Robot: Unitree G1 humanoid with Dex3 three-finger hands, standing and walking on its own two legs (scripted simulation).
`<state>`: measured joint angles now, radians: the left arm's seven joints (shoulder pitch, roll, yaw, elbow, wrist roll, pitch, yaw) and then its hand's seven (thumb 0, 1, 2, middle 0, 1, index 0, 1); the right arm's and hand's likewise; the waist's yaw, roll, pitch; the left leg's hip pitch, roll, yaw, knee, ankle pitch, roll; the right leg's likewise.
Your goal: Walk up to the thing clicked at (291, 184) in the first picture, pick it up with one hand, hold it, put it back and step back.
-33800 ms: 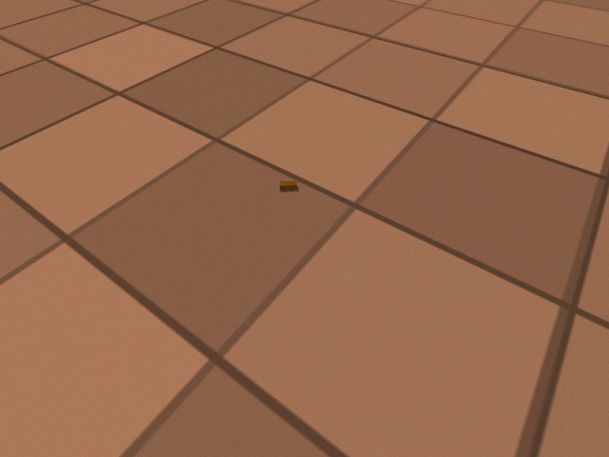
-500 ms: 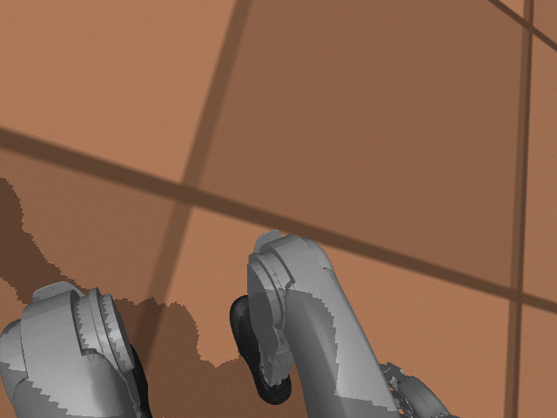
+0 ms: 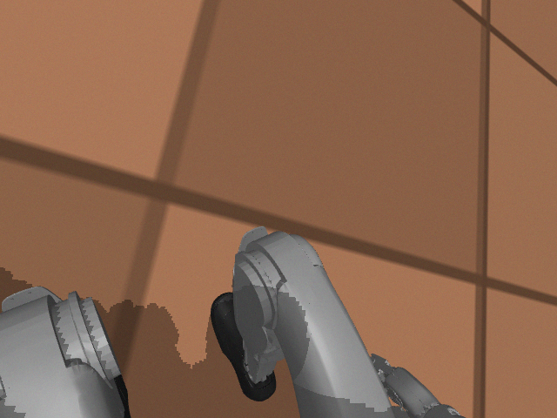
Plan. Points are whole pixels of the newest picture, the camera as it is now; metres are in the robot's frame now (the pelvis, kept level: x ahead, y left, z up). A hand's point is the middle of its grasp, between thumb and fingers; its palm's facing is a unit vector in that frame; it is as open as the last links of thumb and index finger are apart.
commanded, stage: rest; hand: left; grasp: from above
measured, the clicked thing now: out of the picture +0.44 +0.38 -0.28
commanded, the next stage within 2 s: open in 0.52 s
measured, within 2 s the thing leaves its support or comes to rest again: rests again in 0.10 s
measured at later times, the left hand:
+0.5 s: hand out of the picture +0.43 +0.37 -0.25, palm faces -0.41 -0.19 -0.89, open 6.4 cm
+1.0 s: hand out of the picture +0.43 +0.37 -0.25, palm faces -0.41 -0.18 -0.90, open 9.0 cm
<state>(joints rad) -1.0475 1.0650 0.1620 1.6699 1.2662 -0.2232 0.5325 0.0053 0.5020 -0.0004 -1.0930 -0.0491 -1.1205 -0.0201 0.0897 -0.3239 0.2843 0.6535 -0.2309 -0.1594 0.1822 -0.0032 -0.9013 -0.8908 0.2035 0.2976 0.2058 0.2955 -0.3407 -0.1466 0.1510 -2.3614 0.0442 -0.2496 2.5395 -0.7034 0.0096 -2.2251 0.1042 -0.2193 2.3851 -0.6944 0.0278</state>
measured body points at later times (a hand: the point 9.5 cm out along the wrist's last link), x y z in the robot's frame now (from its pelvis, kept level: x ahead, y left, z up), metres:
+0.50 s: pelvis +0.00 +0.00 +0.00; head +0.27 +0.14 +0.32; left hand +0.45 +0.37 -0.19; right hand +0.07 -0.25 -0.06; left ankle +0.07 +0.13 -0.27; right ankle +0.10 -0.11 -0.27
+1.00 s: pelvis +0.00 +0.00 +0.00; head +0.27 +0.14 +0.32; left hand +0.45 +0.37 -0.20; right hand +0.07 -0.25 -0.05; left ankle +0.07 +0.13 -0.27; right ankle +0.10 -0.11 -0.27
